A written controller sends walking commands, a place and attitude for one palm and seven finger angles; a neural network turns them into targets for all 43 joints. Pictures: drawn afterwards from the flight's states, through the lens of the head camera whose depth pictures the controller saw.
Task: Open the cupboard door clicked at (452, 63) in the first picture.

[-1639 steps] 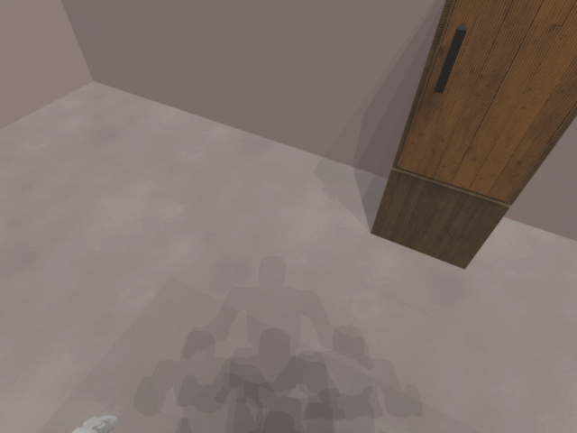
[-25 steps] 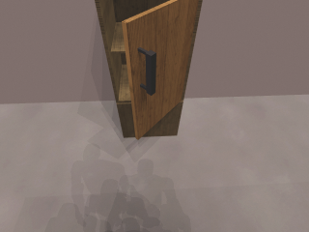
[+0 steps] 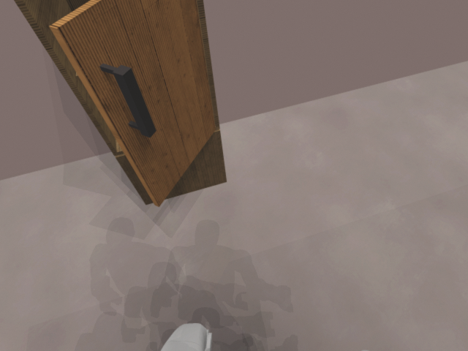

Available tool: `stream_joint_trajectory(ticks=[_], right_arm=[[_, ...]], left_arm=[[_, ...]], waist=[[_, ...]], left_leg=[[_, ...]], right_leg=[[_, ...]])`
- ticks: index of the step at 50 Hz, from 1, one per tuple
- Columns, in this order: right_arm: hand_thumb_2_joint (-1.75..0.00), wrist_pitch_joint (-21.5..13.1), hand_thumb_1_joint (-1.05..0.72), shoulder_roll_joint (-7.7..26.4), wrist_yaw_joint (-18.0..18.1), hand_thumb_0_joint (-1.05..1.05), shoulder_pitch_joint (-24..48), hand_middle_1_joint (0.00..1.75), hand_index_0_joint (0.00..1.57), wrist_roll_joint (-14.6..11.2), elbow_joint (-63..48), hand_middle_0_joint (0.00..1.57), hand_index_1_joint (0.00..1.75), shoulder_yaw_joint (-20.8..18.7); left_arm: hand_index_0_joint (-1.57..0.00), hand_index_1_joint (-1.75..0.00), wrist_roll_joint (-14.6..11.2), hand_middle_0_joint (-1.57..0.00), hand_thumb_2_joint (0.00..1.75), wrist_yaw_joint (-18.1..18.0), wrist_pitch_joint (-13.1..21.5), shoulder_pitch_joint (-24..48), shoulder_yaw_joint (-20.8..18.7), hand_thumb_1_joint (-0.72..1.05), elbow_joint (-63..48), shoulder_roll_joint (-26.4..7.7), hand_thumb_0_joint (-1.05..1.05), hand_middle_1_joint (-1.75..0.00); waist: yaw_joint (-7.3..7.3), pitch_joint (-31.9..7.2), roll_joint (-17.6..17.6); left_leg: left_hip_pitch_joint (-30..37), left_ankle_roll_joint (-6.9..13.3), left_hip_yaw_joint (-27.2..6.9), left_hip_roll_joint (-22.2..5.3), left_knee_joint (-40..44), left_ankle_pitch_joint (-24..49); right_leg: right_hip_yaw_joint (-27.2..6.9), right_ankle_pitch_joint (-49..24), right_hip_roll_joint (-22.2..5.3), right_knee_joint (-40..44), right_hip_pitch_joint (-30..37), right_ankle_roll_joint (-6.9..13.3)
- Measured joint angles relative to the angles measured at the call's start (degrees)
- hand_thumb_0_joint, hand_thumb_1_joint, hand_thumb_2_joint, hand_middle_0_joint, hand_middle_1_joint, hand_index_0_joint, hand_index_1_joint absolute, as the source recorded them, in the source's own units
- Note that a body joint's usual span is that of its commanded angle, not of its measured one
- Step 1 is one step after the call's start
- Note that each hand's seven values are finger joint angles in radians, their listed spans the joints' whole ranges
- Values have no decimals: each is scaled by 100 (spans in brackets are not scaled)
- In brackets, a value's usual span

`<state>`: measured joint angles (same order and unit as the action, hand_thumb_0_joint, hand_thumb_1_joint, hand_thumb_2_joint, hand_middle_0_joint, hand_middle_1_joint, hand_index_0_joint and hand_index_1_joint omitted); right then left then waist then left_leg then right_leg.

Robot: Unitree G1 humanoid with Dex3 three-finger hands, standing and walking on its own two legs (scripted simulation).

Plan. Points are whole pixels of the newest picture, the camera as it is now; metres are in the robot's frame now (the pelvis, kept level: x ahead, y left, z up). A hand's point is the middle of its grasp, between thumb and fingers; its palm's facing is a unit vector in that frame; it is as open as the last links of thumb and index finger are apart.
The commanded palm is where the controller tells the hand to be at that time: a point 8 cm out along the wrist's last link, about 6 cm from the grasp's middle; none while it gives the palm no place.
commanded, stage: walk to a spot facing it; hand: left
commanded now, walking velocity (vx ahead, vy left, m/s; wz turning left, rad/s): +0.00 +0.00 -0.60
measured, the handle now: (128, 102) +0.56 +0.27 +0.07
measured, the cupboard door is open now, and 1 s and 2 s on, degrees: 46 46 46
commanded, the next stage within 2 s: none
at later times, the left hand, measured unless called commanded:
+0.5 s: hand (116, 343) +0.13 +0.26 -0.18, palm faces -0.19 -0.96 -0.22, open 7.3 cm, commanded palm none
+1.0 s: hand (192, 294) +0.23 +0.12 -0.15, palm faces -0.57 -0.79 -0.24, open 7.3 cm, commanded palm none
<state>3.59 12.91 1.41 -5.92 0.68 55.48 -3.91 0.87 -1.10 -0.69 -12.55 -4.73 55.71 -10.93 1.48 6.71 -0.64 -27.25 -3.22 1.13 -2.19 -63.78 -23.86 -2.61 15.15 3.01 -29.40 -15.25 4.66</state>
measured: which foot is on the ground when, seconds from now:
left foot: up 0.00-0.36, down 0.38-0.82, up 0.84-1.00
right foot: down 0.00-0.38, up 0.40-0.80, down 0.82-1.00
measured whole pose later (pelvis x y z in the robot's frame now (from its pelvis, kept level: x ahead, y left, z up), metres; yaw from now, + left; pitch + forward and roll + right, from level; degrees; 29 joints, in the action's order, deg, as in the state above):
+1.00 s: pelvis +0.04 +0.02 +0.00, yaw -36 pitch +1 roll +1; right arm 3.2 13.9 -0.2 -13.5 1.1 53.8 -3.5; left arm 0.9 0.3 0.1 -9.9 -3.1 51.8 -10.9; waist -1.6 5.5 -0.6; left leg -28.7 -4.4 2.9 -5.7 -62.0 -22.1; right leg -1.4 15.7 0.8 -28.2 -13.3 1.9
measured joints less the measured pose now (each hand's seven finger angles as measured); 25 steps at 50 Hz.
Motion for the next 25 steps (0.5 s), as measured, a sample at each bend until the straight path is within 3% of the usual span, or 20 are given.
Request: stream_joint_trajectory(ticks=[6,12,16,18,19,22,25], right_arm=[[-90,-12,-91,12,35,0,299,30,20,-22,-229,20,30,15],[-90,-15,-91,-79,29,0,451,30,20,-47,-365,20,30,55],[-90,-91,-91,-172,30,0,440,30,20,-91,-467,20,30,102],[-90,-169,-91,-209,34,0,363,30,20,-112,-520,20,30,144],[-90,-232,-91,-175,34,0,263,30,20,-103,-574,20,30,178],[-90,-280,-91,-247,78,0,67,30,20,-6,-568,20,30,247],[-90,-268,-91,-322,90,0,-203,30,20,67,-549,20,30,332]], left_arm=[[-21,-30,5,-20,90,12,0,-145,54,91,-61,104,0,-30],[-21,-30,43,-20,90,38,-35,-218,43,90,-163,74,0,-30],[-21,-30,57,-20,90,38,-84,-238,1,90,-195,-32,1,-30],[-21,-30,41,-20,90,32,-126,-252,-28,90,-193,-105,1,-30],[-21,-30,13,-20,90,36,-152,-295,-34,90,-214,-119,1,-30],[-21,-30,1,-20,90,90,-230,-97,-87,91,-196,-314,1,-30],[-20,-30,55,-20,90,169,-223,46,-165,91,-271,-486,1,-30]], waist=[[34,-40,28],[130,-34,147],[156,-58,274],[123,-113,325],[80,-206,234],[84,-112,365],[107,-46,416]], left_leg=[[-100,-89,-282,7,238,153],[-11,-76,-357,108,742,31],[297,-11,-332,232,1628,-12],[666,23,-308,264,2526,389],[909,113,-358,158,3111,665],[993,350,-163,141,3044,622],[1214,387,60,-4,3274,643]], right_leg=[[-369,-191,165,315,121,-15],[-699,-194,285,298,104,-94],[-945,-145,336,191,16,-219],[-1064,-43,383,3,-85,-317],[-1062,56,494,-172,-188,-364],[-604,1243,313,-1752,-776,-566],[-158,1213,65,-3152,-1300,-741]])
